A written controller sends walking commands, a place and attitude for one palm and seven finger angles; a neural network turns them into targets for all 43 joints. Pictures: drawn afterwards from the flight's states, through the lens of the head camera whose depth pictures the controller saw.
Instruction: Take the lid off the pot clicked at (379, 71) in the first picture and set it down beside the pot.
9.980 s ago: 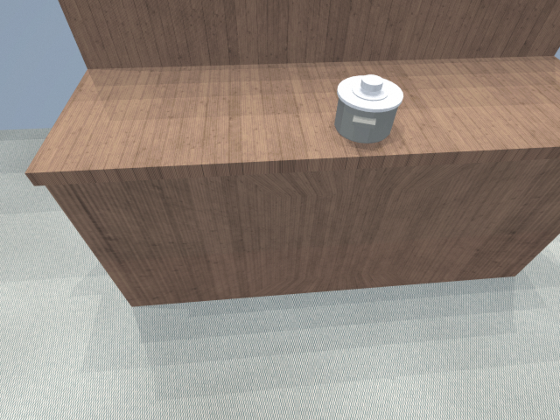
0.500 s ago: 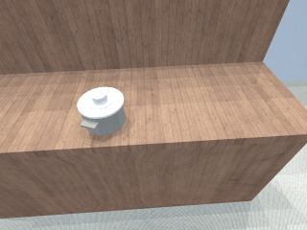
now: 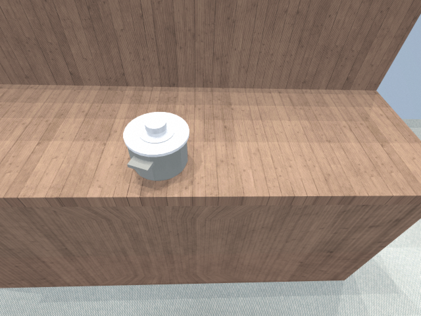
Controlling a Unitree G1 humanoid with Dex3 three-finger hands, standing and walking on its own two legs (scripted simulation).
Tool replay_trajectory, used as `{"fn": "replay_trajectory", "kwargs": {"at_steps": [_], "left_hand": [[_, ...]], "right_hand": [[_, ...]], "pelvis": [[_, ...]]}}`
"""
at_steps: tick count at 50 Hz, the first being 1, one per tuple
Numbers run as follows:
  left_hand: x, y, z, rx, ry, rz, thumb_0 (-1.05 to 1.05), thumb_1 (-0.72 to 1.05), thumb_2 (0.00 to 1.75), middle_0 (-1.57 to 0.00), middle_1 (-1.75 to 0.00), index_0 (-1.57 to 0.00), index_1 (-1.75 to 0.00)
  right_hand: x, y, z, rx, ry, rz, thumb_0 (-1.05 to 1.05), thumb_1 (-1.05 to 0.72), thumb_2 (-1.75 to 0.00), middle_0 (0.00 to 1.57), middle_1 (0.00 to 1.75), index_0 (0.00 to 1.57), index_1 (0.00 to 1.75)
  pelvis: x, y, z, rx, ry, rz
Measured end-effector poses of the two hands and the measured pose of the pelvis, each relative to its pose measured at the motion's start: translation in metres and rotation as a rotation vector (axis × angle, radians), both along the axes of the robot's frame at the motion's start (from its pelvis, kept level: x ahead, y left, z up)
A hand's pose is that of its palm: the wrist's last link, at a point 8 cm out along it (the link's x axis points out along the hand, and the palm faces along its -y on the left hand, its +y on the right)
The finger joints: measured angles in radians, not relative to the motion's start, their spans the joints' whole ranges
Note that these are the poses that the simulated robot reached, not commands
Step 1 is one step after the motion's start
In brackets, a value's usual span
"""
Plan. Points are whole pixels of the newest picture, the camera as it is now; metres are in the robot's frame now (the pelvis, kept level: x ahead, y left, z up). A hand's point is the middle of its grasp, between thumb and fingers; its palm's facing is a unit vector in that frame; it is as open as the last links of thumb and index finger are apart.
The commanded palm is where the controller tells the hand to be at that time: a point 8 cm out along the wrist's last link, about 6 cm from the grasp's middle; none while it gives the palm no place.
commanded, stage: look again from close up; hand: left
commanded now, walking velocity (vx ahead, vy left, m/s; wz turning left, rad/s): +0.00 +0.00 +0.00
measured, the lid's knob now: (155, 124) +0.50 +0.17 +0.09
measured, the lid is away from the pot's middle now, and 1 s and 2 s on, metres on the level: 0.00 0.00 0.00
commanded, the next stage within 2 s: lift the closed hand beside the body in 0.66 s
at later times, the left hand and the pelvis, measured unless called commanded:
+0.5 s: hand out of the picture -0.02 +0.21 -0.17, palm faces +0.01 -0.98 -0.20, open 7.4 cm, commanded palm none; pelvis +0.00 +0.03 +0.01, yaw +0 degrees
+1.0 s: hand out of the picture +0.14 +0.20 -0.06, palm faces +0.15 -0.94 -0.31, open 6.2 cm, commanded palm +0.08 +0.25 -0.03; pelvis -0.01 +0.01 +0.01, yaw +0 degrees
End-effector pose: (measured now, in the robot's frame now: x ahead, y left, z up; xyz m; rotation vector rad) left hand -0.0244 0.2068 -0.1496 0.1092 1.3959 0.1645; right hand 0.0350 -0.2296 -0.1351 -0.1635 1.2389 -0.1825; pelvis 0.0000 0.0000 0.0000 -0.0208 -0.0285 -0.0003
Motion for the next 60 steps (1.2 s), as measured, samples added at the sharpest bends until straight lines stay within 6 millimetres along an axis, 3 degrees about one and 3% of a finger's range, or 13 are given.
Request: {"fn": "replay_trajectory", "kwargs": {"at_steps": [8,17,28,39,41,43,46,48,50,53,57,60], "left_hand": [[0.012,0.033,0.005,0.017,-0.041,-0.025,0.0,0.91,0.9,-0.2,-0.3,-0.2,-0.29],[0.006,0.052,0.009,0.035,0.002,-0.035,0.0,0.91,0.9,-0.2,-0.3,-0.2,-0.29],[0.004,0.046,0.009,0.019,0.03,-0.037,0.0,0.91,0.9,-0.2,-0.3,-0.2,-0.29],[0.009,0.031,0.007,0.004,0.018,-0.043,0.0,0.9,0.9,-0.2,-0.3,-0.2,-0.29],[0.034,0.035,0.022,0.044,-0.122,-0.024,0.01,0.92,0.9,-0.21,-0.31,-0.21,-0.3],[0.07,0.048,0.054,0.134,-0.34,-0.011,0.03,0.94,0.9,-0.23,-0.33,-0.23,-0.32],[0.118,0.055,0.1,0.23,-0.594,-0.03,0.03,0.95,0.9,-0.28,-0.39,-0.28,-0.38],[0.135,0.049,0.114,0.242,-0.674,-0.059,0.02,0.94,0.9,-0.33,-0.45,-0.33,-0.44],[0.138,0.039,0.118,0.213,-0.704,-0.077,0.01,0.94,0.9,-0.39,-0.52,-0.39,-0.51],[0.123,0.026,0.121,0.164,-0.735,-0.061,0.01,0.92,0.9,-0.5,-0.64,-0.5,-0.63],[0.099,0.03,0.134,0.205,-0.79,0.005,0.01,0.91,0.9,-0.67,-0.82,-0.67,-0.81],[0.088,0.036,0.141,0.255,-0.801,0.043,0.01,0.9,0.9,-0.8,-0.95,-0.8,-0.95]], "right_hand": [[0.016,0.023,0.009,0.001,-0.049,0.033,0.0,-0.94,-0.9,0.2,0.3,0.2,0.3],[0.001,0.029,0.009,-0.002,0.013,0.026,0.0,-0.94,-0.9,0.2,0.3,0.2,0.3],[-0.022,0.029,0.007,0.005,0.095,0.005,0.0,-0.93,-0.9,0.2,0.3,0.2,0.3],[-0.027,0.025,0.006,0.01,0.11,-0.004,0.01,-0.93,-0.9,0.2,0.3,0.2,0.3],[-0.019,0.022,0.011,0.009,0.017,0.008,0.01,-0.93,-0.9,0.2,0.3,0.2,0.3],[-0.002,0.018,0.017,0.004,-0.111,0.031,0.01,-0.93,-0.9,0.2,0.3,0.2,0.3],[0.033,0.013,0.023,0.02,-0.287,0.065,0.01,-0.93,-0.9,0.2,0.3,0.2,0.3],[0.06,0.01,0.031,0.042,-0.395,0.068,0.01,-0.92,-0.9,0.2,0.3,0.2,0.3],[0.084,0.007,0.044,0.059,-0.491,0.063,0.01,-0.92,-0.9,0.2,0.3,0.2,0.3],[0.113,0.003,0.07,0.051,-0.611,0.087,0.01,-0.92,-0.9,0.2,0.3,0.2,0.3],[0.142,-0.004,0.099,0.002,-0.708,0.176,0.01,-0.91,-0.9,0.2,0.3,0.2,0.3],[0.156,-0.008,0.106,-0.019,-0.731,0.229,0.01,-0.91,-0.9,0.2,0.3,0.2,0.3]], "pelvis": [[-0.004,0.02,0.004,0.004,0.014,-0.009],[-0.004,0.029,0.006,0.012,0.029,-0.008],[-0.002,0.028,0.008,0.015,0.021,-0.007],[-0.001,0.023,0.008,0.013,0.018,-0.005],[-0.002,0.021,0.008,0.015,0.02,0.001],[-0.002,0.02,0.008,0.019,0.019,0.009],[-0.005,0.018,0.009,0.021,0.003,0.021],[-0.009,0.015,0.009,0.022,0.006,0.019],[-0.012,0.01,0.009,0.026,0.01,0.007],[-0.017,0.0,0.009,0.028,0.008,0.001],[-0.022,-0.015,0.009,0.021,-0.005,0.02],[-0.025,-0.022,0.009,0.013,-0.009,0.039]]}}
